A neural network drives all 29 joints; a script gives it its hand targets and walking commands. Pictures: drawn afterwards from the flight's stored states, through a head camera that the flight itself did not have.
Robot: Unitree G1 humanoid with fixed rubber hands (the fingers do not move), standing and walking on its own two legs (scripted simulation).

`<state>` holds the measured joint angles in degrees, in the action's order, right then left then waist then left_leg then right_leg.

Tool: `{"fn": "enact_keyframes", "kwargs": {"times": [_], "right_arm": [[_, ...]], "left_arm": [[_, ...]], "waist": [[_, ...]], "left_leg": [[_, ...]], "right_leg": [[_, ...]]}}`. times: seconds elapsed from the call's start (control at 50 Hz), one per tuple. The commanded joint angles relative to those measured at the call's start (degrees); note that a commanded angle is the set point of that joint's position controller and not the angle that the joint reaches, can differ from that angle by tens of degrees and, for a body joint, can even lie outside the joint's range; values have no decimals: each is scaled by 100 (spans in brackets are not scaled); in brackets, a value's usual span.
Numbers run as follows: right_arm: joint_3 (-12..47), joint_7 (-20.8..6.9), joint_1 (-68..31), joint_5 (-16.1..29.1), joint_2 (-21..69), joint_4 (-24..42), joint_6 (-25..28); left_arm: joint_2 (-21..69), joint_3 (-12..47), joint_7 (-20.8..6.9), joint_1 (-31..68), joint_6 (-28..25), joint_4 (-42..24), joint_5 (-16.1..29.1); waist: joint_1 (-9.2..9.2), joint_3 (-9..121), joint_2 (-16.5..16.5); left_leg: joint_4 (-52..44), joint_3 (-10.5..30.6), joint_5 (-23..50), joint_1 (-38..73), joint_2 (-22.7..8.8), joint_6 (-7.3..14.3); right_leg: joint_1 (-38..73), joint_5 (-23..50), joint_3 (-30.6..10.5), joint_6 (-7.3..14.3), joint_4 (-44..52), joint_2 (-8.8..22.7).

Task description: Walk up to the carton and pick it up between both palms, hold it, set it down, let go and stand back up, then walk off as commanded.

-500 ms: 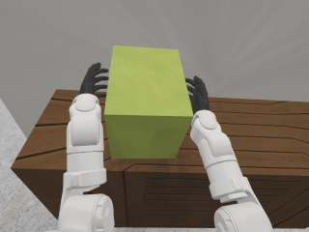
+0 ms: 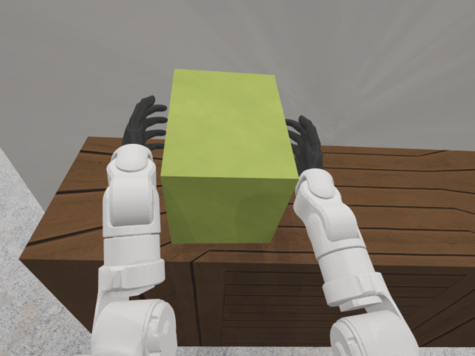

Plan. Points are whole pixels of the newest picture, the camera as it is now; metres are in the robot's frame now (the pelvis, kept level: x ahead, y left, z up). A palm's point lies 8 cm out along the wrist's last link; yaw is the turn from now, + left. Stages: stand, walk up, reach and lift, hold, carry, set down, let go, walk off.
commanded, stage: hold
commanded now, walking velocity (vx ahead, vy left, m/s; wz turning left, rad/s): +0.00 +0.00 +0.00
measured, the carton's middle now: (223, 158) +0.40 +0.01 +0.14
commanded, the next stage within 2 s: none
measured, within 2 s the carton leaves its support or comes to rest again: neither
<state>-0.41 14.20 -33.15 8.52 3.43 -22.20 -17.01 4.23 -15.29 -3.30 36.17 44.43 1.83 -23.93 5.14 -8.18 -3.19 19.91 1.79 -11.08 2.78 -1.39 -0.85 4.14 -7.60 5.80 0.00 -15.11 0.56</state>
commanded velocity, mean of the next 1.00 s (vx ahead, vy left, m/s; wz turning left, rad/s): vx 0.00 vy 0.00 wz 0.00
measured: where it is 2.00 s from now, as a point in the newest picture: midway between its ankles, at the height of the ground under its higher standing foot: outside the picture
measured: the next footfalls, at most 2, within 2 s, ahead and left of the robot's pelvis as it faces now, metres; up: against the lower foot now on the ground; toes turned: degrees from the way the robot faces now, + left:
none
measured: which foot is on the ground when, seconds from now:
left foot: down 0.00-1.00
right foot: down 0.00-1.00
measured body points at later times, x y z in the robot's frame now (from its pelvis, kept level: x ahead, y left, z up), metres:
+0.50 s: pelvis +0.00 +0.00 +0.00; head -0.03 +0.03 +0.45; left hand +0.37 +0.14 +0.20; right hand +0.36 -0.13 +0.17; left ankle +0.02 +0.13 -0.75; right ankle +0.03 -0.12 -0.75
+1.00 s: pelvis -0.01 +0.00 +0.00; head -0.03 +0.03 +0.45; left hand +0.37 +0.14 +0.20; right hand +0.36 -0.13 +0.17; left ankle +0.02 +0.13 -0.75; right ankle +0.02 -0.12 -0.75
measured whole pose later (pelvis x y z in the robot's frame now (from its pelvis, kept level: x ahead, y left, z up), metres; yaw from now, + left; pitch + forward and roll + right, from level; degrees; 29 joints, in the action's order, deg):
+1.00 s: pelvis -0.01 +0.00 +0.00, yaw +0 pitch -13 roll -1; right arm -1.2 14.1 -33.9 7.9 4.0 -23.6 -16.4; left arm 4.4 -16.1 -4.1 36.7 43.9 2.8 -24.8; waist 5.2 -8.6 -3.9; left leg 19.4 1.7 -10.5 3.6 -1.4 -0.9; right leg 4.6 -7.4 5.7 0.2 -15.3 0.6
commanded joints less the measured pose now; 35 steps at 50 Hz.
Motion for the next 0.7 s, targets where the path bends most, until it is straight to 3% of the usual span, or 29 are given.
{"fn": "enact_keyframes", "kwargs": {"times": [0.0,0.06,0.12,0.18,0.22,0.24,0.26,0.34,0.36,0.4,0.42,0.44,0.46,0.5,0.52,0.54,0.58,0.62,0.64,0.66,0.68], "right_arm": [[2224,-580,-4579,399,2611,1669,433],[2067,-596,-4551,320,2583,1512,408],[2218,-595,-4497,440,2674,1729,504],[2119,-546,-4477,341,2660,1741,454],[2154,-569,-4456,304,2679,1726,448],[2130,-576,-4338,289,2623,1601,436],[2077,-564,-4562,276,2623,1747,468],[2072,-592,-4483,315,2568,1554,467],[2148,-595,-4434,346,2648,1671,529],[2186,-598,-4584,364,2711,1856,535],[2161,-611,-4757,379,2684,1962,560],[2079,-630,-4418,247,2569,1490,466],[2003,-641,-4538,260,2606,1559,496],[1939,-629,-4532,247,2624,1413,469],[1954,-649,-4854,259,2572,1676,542],[1865,-673,-4796,197,2530,1477,498],[2084,-654,-4768,326,2711,1679,575],[2024,-635,-4593,332,2585,1464,520],[2078,-628,-4548,360,2575,1589,561],[2107,-619,-4533,367,2500,1608,531],[1897,-638,-4571,195,2457,1264,483]], "left_arm": [[2773,2335,-840,2683,-294,-238,960],[2704,2199,-921,2843,-242,-138,859],[2778,2489,-879,3029,-330,-770,932],[2725,2317,-950,2796,-269,-458,907],[2642,2275,-940,2876,-265,-422,876],[2664,2316,-926,2771,-245,-401,856],[2689,2309,-948,2796,-234,-298,838],[2713,2380,-920,2938,-299,-422,889],[2804,2500,-909,2909,-318,-605,951],[2887,2506,-871,2989,-332,-532,1000],[2880,2594,-867,3117,-340,-619,1048],[2719,2448,-864,3023,-305,-410,889],[2778,2414,-878,2984,-290,-294,905],[2709,2190,-913,2878,-265,-220,778],[2808,2241,-921,2980,-245,-178,810],[2738,2178,-890,3032,-258,69,796],[2832,2344,-876,2988,-303,-299,904],[2878,2469,-872,3119,-321,-309,919],[2879,2468,-843,2931,-296,-372,864],[2816,2302,-850,2659,-245,-212,795],[2692,2244,-887,2950,-261,-116,756]], "waist": [[53,2459,253],[44,2214,288],[114,2701,560],[126,2382,350],[104,2294,363],[80,2120,555],[95,2129,415],[106,2307,446],[99,2430,605],[71,2585,464],[113,2626,569],[92,2206,551],[134,2190,471],[79,2158,392],[101,2321,402],[47,1984,419],[70,2468,340],[176,2494,606],[118,2525,679],[78,2404,536],[115,2089,543]], "left_leg": [[-146,-336,1821,139,337,-9],[-292,-393,1355,-75,357,25],[-155,-434,1874,240,397,-66],[-204,-423,1681,123,408,-19],[-225,-425,1519,91,410,-5],[-252,-442,1424,-6,388,-2],[-252,-454,1268,-32,394,-11],[-269,-380,1536,149,329,-32],[-186,-414,1817,220,336,-85],[-166,-375,1916,290,335,-73],[-183,-395,1688,161,379,-52],[-235,-401,1431,91,367,-68],[-260,-397,1293,20,322,-21],[-323,-474,1185,-6,351,65],[-344,-437,1185,-55,340,51],[-438,-381,811,-285,299,70],[-247,-418,1571,69,343,25],[-133,-370,1857,273,342,-102],[-104,-369,2032,333,328,-133],[-133,-365,1984,318,323,-53],[-289,-420,1420,128,342,-69]], "right_leg": [[1001,1104,120,-232,-19,-402],[937,696,128,-255,35,-356],[1079,1161,147,-236,-45,-350],[1072,1210,134,-289,15,-318],[1041,1195,94,-294,-7,-276],[945,1018,97,-248,17,-261],[997,923,132,-273,28,-291],[908,821,168,-225,23,-371],[964,1035,171,-224,-15,-344],[1020,949,169,-219,-20,-386],[933,839,137,-211,-8,-345],[866,695,136,-223,-8,-331],[866,543,122,-190,44,-339],[944,630,109,-212,53,-289],[940,568,161,-200,30,-322],[843,167,127,-176,51,-311],[1038,862,147,-211,-17,-338],[935,879,149,-196,-25,-380],[978,985,142,-178,-18,-394],[984,1002,137,-183,23,-368],[825,447,177,-203,101,-349]]}}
